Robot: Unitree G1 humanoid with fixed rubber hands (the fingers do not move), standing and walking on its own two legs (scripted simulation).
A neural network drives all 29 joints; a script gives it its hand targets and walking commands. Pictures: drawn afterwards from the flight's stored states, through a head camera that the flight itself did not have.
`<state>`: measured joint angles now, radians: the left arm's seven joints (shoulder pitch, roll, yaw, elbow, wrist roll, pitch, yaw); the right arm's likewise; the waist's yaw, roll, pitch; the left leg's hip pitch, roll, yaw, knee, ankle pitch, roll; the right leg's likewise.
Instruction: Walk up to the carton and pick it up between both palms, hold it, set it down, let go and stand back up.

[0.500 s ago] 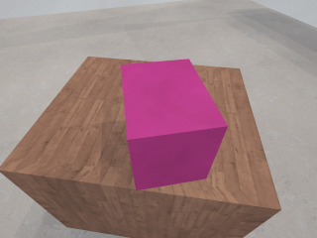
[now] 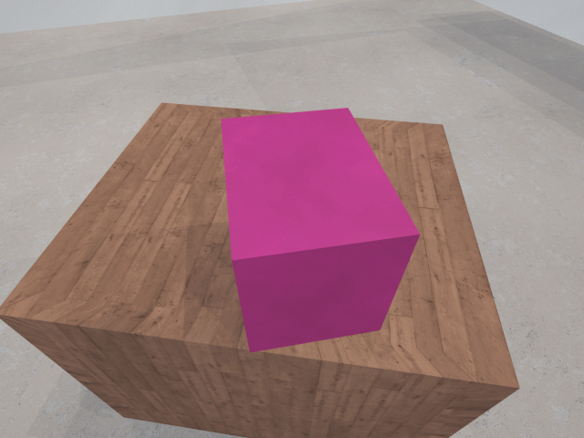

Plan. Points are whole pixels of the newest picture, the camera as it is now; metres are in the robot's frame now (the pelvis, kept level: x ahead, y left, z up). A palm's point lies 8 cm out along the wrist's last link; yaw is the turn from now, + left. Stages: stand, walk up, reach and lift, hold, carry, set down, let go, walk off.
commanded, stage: stand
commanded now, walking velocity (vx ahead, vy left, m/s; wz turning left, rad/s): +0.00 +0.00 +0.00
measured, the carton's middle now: (301, 225) +0.46 +0.00 +0.02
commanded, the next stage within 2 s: walk up in 0.36 s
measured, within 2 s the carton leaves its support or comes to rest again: neither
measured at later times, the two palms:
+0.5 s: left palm out of the picture +0.08 +0.28 -0.11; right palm out of the picture +0.07 -0.29 -0.12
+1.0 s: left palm out of the picture +0.07 +0.36 -0.12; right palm out of the picture +0.01 -0.27 -0.11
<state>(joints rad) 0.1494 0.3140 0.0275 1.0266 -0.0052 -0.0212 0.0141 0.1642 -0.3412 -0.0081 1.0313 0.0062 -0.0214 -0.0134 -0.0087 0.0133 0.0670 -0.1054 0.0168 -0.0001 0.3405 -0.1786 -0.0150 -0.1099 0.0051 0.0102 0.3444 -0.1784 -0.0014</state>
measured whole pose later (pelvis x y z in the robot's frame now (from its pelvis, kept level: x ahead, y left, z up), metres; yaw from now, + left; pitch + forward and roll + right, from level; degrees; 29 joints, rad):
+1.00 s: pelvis -0.06 +0.05 -0.02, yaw -6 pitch -4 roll +0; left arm 0.17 0.42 0.07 0.84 0.00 0.05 0.02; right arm 0.15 -0.38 -0.05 0.80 -0.02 0.04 -0.02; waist -0.02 -0.02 0.17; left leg -0.27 0.01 -0.01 0.60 -0.27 0.00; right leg -0.34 0.03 0.08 0.90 -0.55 0.02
